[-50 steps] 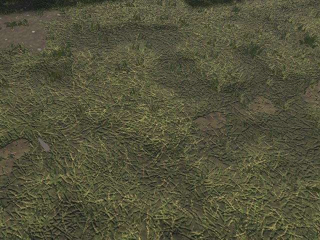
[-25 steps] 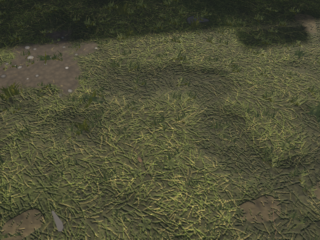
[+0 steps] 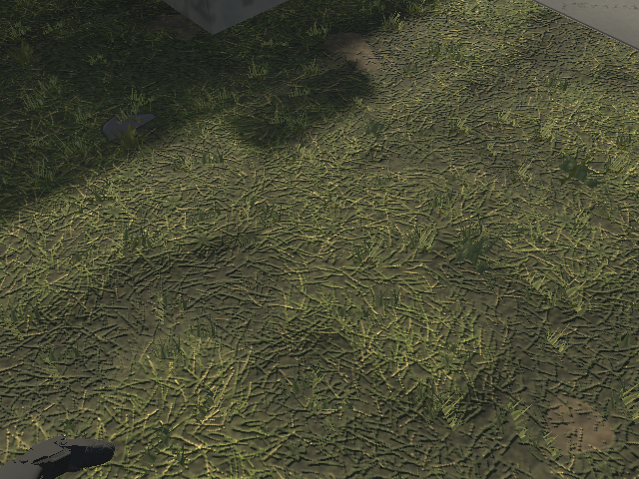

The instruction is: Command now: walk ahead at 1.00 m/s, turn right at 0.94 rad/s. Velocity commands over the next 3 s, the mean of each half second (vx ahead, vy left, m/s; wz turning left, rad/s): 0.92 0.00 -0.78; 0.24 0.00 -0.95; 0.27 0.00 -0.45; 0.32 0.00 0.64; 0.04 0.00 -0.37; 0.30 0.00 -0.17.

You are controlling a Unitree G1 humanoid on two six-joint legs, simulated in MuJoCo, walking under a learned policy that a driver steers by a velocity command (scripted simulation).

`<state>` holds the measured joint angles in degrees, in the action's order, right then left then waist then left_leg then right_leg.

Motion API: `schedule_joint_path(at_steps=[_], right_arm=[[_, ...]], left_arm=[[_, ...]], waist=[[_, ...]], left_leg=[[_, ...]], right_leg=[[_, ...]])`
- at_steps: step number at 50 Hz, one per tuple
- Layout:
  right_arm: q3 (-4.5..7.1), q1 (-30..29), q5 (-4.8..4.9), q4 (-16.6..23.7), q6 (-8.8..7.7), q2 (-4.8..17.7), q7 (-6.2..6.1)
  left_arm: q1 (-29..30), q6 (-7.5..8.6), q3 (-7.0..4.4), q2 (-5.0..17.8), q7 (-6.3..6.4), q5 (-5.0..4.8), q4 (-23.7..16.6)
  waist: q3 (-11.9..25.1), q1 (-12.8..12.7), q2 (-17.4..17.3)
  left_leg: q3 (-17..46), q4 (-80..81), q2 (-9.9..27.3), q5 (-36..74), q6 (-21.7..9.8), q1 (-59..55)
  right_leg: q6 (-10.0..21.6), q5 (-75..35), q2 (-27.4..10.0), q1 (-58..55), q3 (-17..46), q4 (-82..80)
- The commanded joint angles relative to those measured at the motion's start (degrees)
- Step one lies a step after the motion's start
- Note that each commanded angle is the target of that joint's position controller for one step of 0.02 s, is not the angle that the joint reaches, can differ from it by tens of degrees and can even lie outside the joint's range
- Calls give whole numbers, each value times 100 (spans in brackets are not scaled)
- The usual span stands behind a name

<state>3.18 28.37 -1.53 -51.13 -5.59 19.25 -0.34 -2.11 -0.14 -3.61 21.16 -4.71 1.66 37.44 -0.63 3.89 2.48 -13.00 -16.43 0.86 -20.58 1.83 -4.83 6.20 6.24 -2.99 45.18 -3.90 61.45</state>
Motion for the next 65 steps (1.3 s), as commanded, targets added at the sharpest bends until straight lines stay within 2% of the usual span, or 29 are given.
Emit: schedule_joint_path(at_steps=[1,4,6,7,8,9,11,14,17,21,24,25,26,27,28,29,30,32,35,41,46,48,49,50,51,53,57,61,65], right_arm=[[-26,-838,-6,470,-203,383,-15],[93,-554,-13,464,-61,918,-138],[118,-981,-54,625,83,1093,-151],[72,-816,-135,556,109,724,-48],[-117,44,-33,998,74,107,-20],[-79,-622,26,1284,-29,568,-10],[-102,-1128,-22,1306,-90,614,4],[-173,-1024,-253,1268,181,355,69],[-247,-2006,-216,1699,270,130,127],[-331,-2587,-33,1877,165,-97,187],[-214,-2324,-41,1827,133,231,53],[11,-2587,250,2063,-97,538,-45],[101,-1842,326,1903,-172,696,-107],[132,-713,212,1634,-163,813,-150],[85,-357,-63,1639,-114,948,-105],[180,-447,-40,1657,-33,1044,-28],[146,-1139,-28,1953,72,654,-104],[-7,-1940,-13,1965,212,144,-182],[86,-2522,29,1731,156,215,-131],[322,-2954,178,1538,230,674,-118],[429,-2852,342,1413,417,784,-3],[412,-2553,376,1260,501,581,50],[358,-2363,201,1401,519,374,73],[283,-2657,84,1777,477,288,21],[346,-2924,147,1732,448,571,12],[340,-3005,143,1648,379,491,-69],[336,-2704,107,1459,423,417,-38],[207,-2622,163,1377,518,139,1],[199,-2362,281,1377,432,241,175]], left_arm=[[454,39,268,-284,-152,-1,-576],[-394,77,171,65,-85,40,-236],[-2726,110,-90,503,107,67,548],[-2671,69,-238,805,282,10,727],[-1990,11,-313,1408,365,123,419],[-2219,-40,-355,1289,421,20,273],[-1798,69,-264,832,510,-17,463],[-1524,323,-131,477,541,-82,538],[-1609,496,-144,455,474,-139,583],[-1875,513,-272,620,388,-221,685],[-2167,412,-331,725,448,-225,777],[-2272,345,-260,327,563,-609,682],[-1872,295,-271,555,589,-530,607],[-1680,245,-151,124,594,-317,405],[-2702,205,54,-662,589,-130,362],[-3148,196,-11,55,554,-429,137],[-2530,80,-116,438,584,-505,65],[-1820,-138,-227,566,638,-465,-101],[-1727,-355,-170,2,653,-443,-349],[-1145,-419,-210,77,425,-335,-533],[-533,-542,-416,383,262,-351,-804],[-1219,-477,-612,647,354,-296,-632],[-1585,-409,-834,1485,489,-313,-649],[-1248,-251,-764,1651,465,-57,-877],[-1159,-68,-680,1325,383,-103,-948],[-934,44,-573,1011,443,-282,-878],[-334,-113,-466,760,668,-203,-1093],[-468,-184,-422,652,709,-179,-1001],[-769,-115,-291,561,553,-174,-844]], waist=[[-755,-575,-463],[-6,-1095,-709],[1007,-2135,-730],[841,-1753,113],[1463,-682,1202],[2038,-1204,576],[158,-694,-435],[-347,-74,-689],[-743,-202,-450],[-482,-522,-339],[55,-571,-81],[324,-418,-447],[744,195,-280],[1572,548,-199],[2503,13,-1694],[3369,-131,-2471],[2649,-51,-1748],[1014,-269,-758],[140,-639,-978],[579,-610,-706],[295,-536,-672],[496,-860,-120],[367,-780,1640],[1124,-586,1817],[1245,-768,798],[800,-537,67],[938,-217,104],[1048,-387,249],[889,-550,871]], left_leg=[[-175,825,1134,4899,-277,1078],[-219,-711,1289,7873,-240,590],[4,-3593,1342,7467,-412,1550],[50,-5822,460,1851,-362,2827],[650,-7745,69,-991,-222,4457],[1509,-7874,2,-301,-223,5122],[1510,-6815,517,324,-210,5190],[1656,-5694,826,-64,48,4156],[1391,-4144,874,557,244,4118],[1074,-2114,208,2852,74,2785],[1244,-1411,-258,2756,-94,2006],[1695,-927,-303,2667,-19,1464],[1537,-735,-169,3187,-6,726],[2104,-1485,729,3836,-312,-778],[3629,-2271,2427,6768,-984,-2394],[5472,-1416,3113,4732,-1598,-2536],[4717,-999,2630,3438,-1448,-1744],[3089,-621,2060,3477,-1231,226],[1645,32,1690,3358,-1208,1931],[562,46,1807,3172,-1282,1676],[206,-546,1933,2448,-921,1202],[-194,-2102,1489,2450,-477,1559],[-436,-4071,672,-510,42,3154],[908,-5552,-134,-2013,272,4489],[1584,-5820,-20,-1736,175,4767],[1855,-5280,127,-823,-12,4785],[1751,-4305,-99,-52,167,3843],[1640,-3390,-120,187,334,3185],[1319,-2830,-117,-76,79,2663]], right_leg=[[216,-562,100,-936,-494,-1340],[480,-281,789,-2560,-744,-1753],[831,-26,895,-5308,-50,-2205],[944,588,402,-6096,763,-2443],[1502,-106,-1091,-7104,3337,-2711],[1863,1434,-1330,-7174,4546,-4064],[1506,1670,-1083,-5169,3982,-4842],[1438,814,-384,-3228,2945,-5009],[1403,470,34,-2486,2420,-5427],[792,-2512,405,-2504,1870,-4820],[262,-3613,454,-3422,2148,-3737],[24,-2675,412,-3481,2664,-3043],[-161,-2651,518,-3516,2496,-2231],[-459,-839,781,-2846,2179,-584],[-710,3967,1443,-1373,1849,1640],[-864,3254,1057,-798,1781,2773],[-992,2628,545,-629,1428,2732],[-1132,2037,144,-639,886,2550],[-1115,2033,-294,-1271,693,1197],[-809,330,-414,-2223,344,-1069],[-435,712,-176,-2440,-138,-2140],[-38,-62,151,-3578,-34,-3072],[669,-3163,-910,-4553,2042,-3636],[1847,-1942,-1668,-4916,4193,-4032],[1734,-1547,-1698,-4967,3886,-4261],[1126,-1017,-1219,-4558,3163,-4185],[832,-1532,-698,-3730,2506,-4016],[757,-1305,-549,-3311,2370,-3778],[678,3119,-619,-2765,2925,-4353]])
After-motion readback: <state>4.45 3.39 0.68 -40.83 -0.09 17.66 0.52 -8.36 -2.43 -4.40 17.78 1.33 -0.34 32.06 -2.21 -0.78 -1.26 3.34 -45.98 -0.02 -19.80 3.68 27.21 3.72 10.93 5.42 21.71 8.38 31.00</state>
